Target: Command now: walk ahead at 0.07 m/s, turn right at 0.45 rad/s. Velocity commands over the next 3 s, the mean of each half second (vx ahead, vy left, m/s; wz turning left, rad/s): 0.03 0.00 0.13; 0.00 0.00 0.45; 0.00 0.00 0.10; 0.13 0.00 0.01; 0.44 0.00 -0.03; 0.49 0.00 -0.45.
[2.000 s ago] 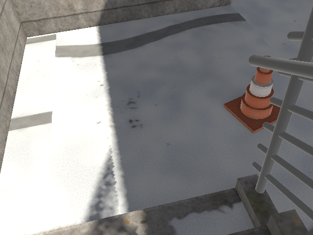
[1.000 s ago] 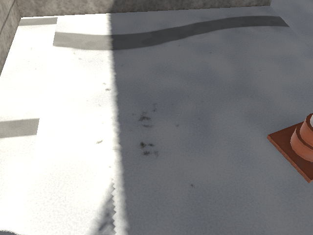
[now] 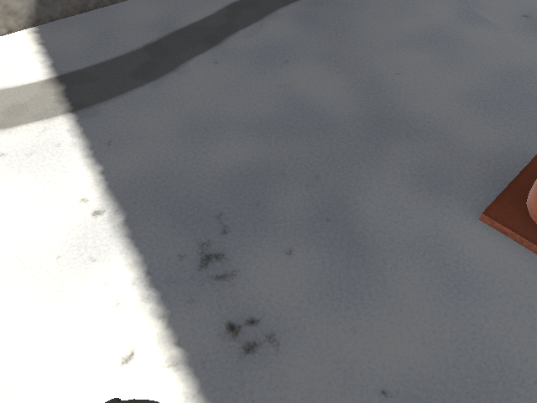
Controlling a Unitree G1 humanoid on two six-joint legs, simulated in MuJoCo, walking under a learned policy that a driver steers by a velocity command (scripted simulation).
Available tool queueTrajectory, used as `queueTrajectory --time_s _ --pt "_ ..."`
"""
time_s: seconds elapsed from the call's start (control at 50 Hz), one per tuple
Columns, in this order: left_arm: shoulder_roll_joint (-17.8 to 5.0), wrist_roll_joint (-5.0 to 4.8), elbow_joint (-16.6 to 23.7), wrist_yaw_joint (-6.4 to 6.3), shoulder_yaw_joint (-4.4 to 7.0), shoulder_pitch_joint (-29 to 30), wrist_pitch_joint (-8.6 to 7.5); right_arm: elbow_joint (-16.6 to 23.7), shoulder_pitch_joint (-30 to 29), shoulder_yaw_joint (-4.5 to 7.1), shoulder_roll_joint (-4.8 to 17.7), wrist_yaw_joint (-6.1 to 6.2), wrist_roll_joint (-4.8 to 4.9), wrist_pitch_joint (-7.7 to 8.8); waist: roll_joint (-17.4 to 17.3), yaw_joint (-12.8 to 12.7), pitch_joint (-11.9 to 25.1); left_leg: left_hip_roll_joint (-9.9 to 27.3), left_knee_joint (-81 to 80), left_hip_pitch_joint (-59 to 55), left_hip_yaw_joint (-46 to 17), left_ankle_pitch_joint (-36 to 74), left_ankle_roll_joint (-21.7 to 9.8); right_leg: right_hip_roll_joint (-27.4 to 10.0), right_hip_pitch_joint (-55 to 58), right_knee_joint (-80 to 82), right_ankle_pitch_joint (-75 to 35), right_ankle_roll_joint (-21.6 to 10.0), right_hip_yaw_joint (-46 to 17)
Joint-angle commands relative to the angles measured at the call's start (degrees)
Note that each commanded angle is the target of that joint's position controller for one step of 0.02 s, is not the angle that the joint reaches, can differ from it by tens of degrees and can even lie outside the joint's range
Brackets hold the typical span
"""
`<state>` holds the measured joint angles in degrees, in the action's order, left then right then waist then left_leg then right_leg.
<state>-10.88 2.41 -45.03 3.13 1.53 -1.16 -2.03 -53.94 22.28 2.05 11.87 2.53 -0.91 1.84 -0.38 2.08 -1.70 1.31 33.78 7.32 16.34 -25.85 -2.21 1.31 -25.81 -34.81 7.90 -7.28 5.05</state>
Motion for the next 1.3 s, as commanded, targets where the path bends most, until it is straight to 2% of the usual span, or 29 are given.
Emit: queueTrajectory --time_s 0.02,0.04,0.06,0.1,0.14,0.22,0.3,0.38,0.4,0.42,0.44,0.48,0.56,0.66,0.76,0.84,0.9,0.92,0.94,0.96,0.98,1.02,1.04,1.1,1.18,1.22,1.26,1.28,1.3 --pt "-11.4 0.43 1.1 -0.96 2.96 -13.6 -1.27 3.7 13.6 1.45 5.8 -0.47 -0.08 -0.9 13.6 -2.8 14.2 7.8 29.6 14.4 -3.3 13.9 1.1 -17.7 29.8 1.7 -44.5 -10.6 -21.8" --pt "-11.3 -2.61 1.9 -2.37 3.32 -16.7 0.59 6.2 6.5 0.89 4.7 -1.01 0.14 -1.94 11.9 -6.8 19.8 -3.4 42.8 23.7 -9.1 -14.7 2.3 -26.6 31.4 7.9 -45.5 -17.9 -35.9" --pt "-9.1 -3.29 1.8 -3.39 2.36 -15.7 1.59 6.5 3.2 1.27 5.5 -1.35 -0.36 -3.2 2.2 -6.1 17.4 0.4 42.3 24.3 -15.4 -10.3 2.3 -24.3 26.8 10.5 -36.5 -16.6 -28.6" --pt "-3.9 -2.04 1.4 -4.57 0.31 -7.4 1.78 6.4 0.6 0.29 1.9 -0.84 0.76 -4.03 3.7 -2.0 5.9 2.7 33.0 21.3 -17.1 -3.4 1.8 -18.3 12.9 16.1 -24.7 -11.1 -18.4" --pt "-1.4 -1.07 0.7 -5.03 -0.65 -4.7 1.46 3.6 5.0 0.22 1.9 -0.65 -0.7 -5.06 6.0 0.3 4.1 1.2 27.1 12.0 -15.6 1.3 1.6 -13.4 4.9 17.6 -21.4 -7.2 -10.7" --pt "-5.4 -0.92 -1.7 -4.85 0.27 -7.9 0.29 4.1 2.6 0.39 1.6 -1.6 0.03 -5.29 4.9 -0.6 5.7 -0.5 16.3 10.5 -15.6 2.2 1.2 -13.7 8.5 17.1 -13.6 -5.6 -9.2" --pt "-7.6 -1.22 -1.7 -5.48 1.73 -8.5 1.56 5.9 -0.7 0.72 1.9 -1.89 0.04 -5.18 6.5 -1.7 5.4 -1.2 15.1 11.2 -13.9 1.7 0.3 -15.9 7.4 17.8 3.0 -5.4 -11.3" --pt "-8.1 -1.7 -2.0 -6.16 2.88 -6.8 2.62 5.5 2.8 0.81 1.1 -2.03 -0.41 -4.79 5.2 1.1 4.1 -2.1 0.8 4.4 -11.9 6.3 -2.2 -15.6 3.2 13.2 7.9 -1.2 -8.8" --pt "-7.3 -1.63 -2.7 -6.2 3.16 -8.1 2.97 6.0 3.0 1.02 2.2 -2.15 -0.94 -4.24 1.4 1.1 2.0 0.2 -7.5 3.3 -17.4 8.4 -3.3 -13.2 0.4 7.2 9.9 2.1 -5.9" --pt "-3.8 -1.53 -1.4 -5.9 2.76 -10.0 3.34 7.1 3.7 1.9 7.1 -1.83 -1.58 -3.26 -12.5 -0.8 1.9 14.0 -14.6 1.4 -37.7 14.8 -6.0 -5.6 -7.7 -9.4 17.3 6.7 1.5" --pt "-3.8 -1.95 1.9 -5.85 2.5 -3.3 3.58 6.9 4.9 2.83 11.1 -1.36 -0.41 -3.49 -17.1 2.4 -3.3 21.0 -21.1 6.1 -48.5 21.5 -9.7 1.1 -14.7 -12.8 24.5 7.4 0.5" --pt "-3.6 -1.77 1.1 -4.94 2.61 -3.0 3.5 6.8 2.4 2.43 8.9 -0.42 -0.73 -3.61 -7.2 -0.9 -4.5 14.4 -19.4 7.5 -40.4 19.4 -8.9 -0.9 -12.7 -20.1 16.1 6.8 -5.5" --pt "-5.5 -1.11 -1.5 -4.18 3.17 -8.4 3.18 9.2 -2.6 3.02 8.2 -1.35 0.63 -3.12 -4.3 -2.9 2.0 8.7 -15.3 1.1 -32.9 34.4 -8.2 -0.5 -11.0 -26.6 7.8 7.0 -6.3" --pt "-5.6 -1.21 -0.6 -4.38 2.83 -5.3 3.43 8.5 1.4 3.56 8.8 -1.46 0.77 -2.83 -6.1 -0.1 2.3 7.9 -13.6 -4.8 -35.3 35.7 -9.3 -0.7 -13.0 -20.1 7.0 8.8 -7.2" --pt "-6.4 -1.94 1.6 -4.06 2.29 -1.7 3.08 9.4 1.8 4.61 11.8 -2.12 -0.52 -3.66 -7.0 1.9 3.0 8.4 -11.8 -2.8 -40.8 32.6 -11.5 0.6 -7.6 -13.0 12.3 8.2 -7.9" --pt "-6.8 -2.55 1.9 -4.57 1.98 -4.0 2.36 10.5 -1.4 4.74 12.6 -2.46 -0.76 -3.66 -6.5 0.7 4.1 8.0 -11.3 0.4 -44.1 34.5 -11.4 1.6 -0.4 -7.8 14.2 6.7 -8.1" --pt "-5.9 -2.56 0.7 -4.99 1.66 -9.4 2.0 10.6 -5.1 4.3 11.7 -2.44 -0.35 -3.77 -6.2 -2.7 3.9 4.9 -10.0 6.1 -43.4 31.8 -7.8 2.1 12.2 6.5 8.9 5.4 -6.9" --pt "-6.5 -2.06 0.2 -5.38 1.83 -11.4 1.59 10.6 -5.4 3.96 10.9 -2.32 -0.04 -3.67 -5.0 -3.4 3.8 3.0 -8.8 10.2 -42.7 25.3 -5.5 0.1 18.7 13.0 4.0 5.0 -8.1" --pt "-9.6 -1.22 0.5 -5.88 2.33 -11.6 1.2 10.6 -3.6 3.25 8.1 -2.31 0.07 -3.33 2.3 -2.4 4.3 -1.0 -3.1 15.0 -38.2 12.1 -2.8 -8.7 23.8 18.2 4.6 3.3 -17.2" --pt "-14.4 -0.69 2.3 -5.93 2.84 -9.5 1.34 11.6 -1.1 2.72 5.8 -2.2 0.94 -2.96 13.0 -0.7 5.1 -10.3 6.3 22.2 -27.5 -3.4 -0.4 -22.6 25.7 20.7 -7.7 -2.3 -32.9" --pt "-12.1 -1.1 1.3 -5.63 2.63 -10.5 1.62 10.7 -3.2 3.88 10.9 -2.11 -0.37 -3.27 8.2 -2.0 5.6 -8.1 15.1 19.0 -25.2 -7.6 0.4 -23.6 19.7 18.3 -9.8 -7.4 -32.7" --pt "-7.8 -1.64 1.5 -4.79 1.43 -7.1 1.44 9.3 -4.4 3.6 9.2 -2.81 -0.46 -3.82 4.8 -0.3 1.5 -6.8 19.7 17.4 -26.3 -0.9 1.5 -16.9 14.4 18.3 -8.5 -5.9 -23.9" --pt "-7.4 -1.44 1.5 -4.61 1.26 -6.2 1.37 8.6 -3.9 3.33 8.4 -3.22 -0.46 -4.16 7.0 0.1 1.3 -6.8 19.9 16.5 -25.8 1.6 2.0 -13.9 13.9 18.2 -9.7 -4.3 -20.3" --pt "-7.3 -1.36 -0.3 -4.27 1.12 -8.0 1.23 6.7 -3.9 2.22 6.8 -3.78 -0.18 -4.66 9.0 -0.3 1.7 -6.2 12.6 12.7 -22.6 2.8 3.6 -10.3 14.6 16.4 -14.3 -2.7 -15.3" --pt "-9.3 -1.19 -2.8 -3.87 1.58 -11.9 1.6 5.8 -7.9 1.31 6.5 -3.01 0.73 -4.7 10.2 -2.6 2.1 -4.6 -0.8 6.8 -18.3 3.8 2.9 -11.0 16.3 15.4 -11.4 -2.8 -17.6" --pt "-9.5 -1.5 -3.7 -3.89 1.63 -11.7 1.73 3.9 -6.5 1.02 6.3 -2.5 0.54 -4.04 8.4 -0.9 1.7 -3.5 -13.2 -0.4 -18.1 14.6 1.8 -10.4 14.1 13.8 -11.8 -0.7 -17.3" --pt "-7.9 -1.57 -4.2 -3.33 1.2 -13.2 0.96 2.7 -5.5 1.15 8.8 -1.84 -0.68 -2.73 4.7 -1.3 4.0 3.3 -15.0 -9.1 -25.6 21.3 0.8 -9.2 10.0 12.7 -9.1 3.3 -16.6" --pt "-6.8 -2.37 -4.8 -2.95 1.21 -14.5 0.73 1.2 -7.9 1.58 10.3 -1.89 -0.26 -2.57 -3.8 -4.0 1.6 4.7 -11.7 -3.9 -27.0 24.3 -0.5 -5.3 11.5 14.9 -4.0 4.1 -12.6" --pt "-8.1 -2.08 -6.0 -3.13 1.48 -13.1 0.86 0.8 -8.4 1.05 7.7 -2.22 -0.08 -2.34 -2.4 -2.2 1.1 4.1 -12.2 -1.3 -26.2 21.8 -0.6 -4.8 14.6 14.2 -2.0 4.6 -11.9"
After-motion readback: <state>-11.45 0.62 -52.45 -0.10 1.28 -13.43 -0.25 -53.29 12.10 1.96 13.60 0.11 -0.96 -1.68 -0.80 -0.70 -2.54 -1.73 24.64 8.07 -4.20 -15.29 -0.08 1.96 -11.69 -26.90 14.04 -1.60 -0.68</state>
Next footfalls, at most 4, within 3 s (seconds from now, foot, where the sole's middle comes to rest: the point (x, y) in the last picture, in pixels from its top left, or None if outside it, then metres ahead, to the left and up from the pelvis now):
0.40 left None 0.03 0.13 -0.76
0.94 right None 0.09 -0.04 -0.76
1.24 left None -0.02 0.16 -0.76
2.44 left None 0.38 0.24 -0.76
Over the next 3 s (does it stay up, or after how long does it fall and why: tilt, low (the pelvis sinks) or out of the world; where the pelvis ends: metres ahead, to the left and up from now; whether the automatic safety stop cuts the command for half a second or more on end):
stays up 0.56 0.20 -0.01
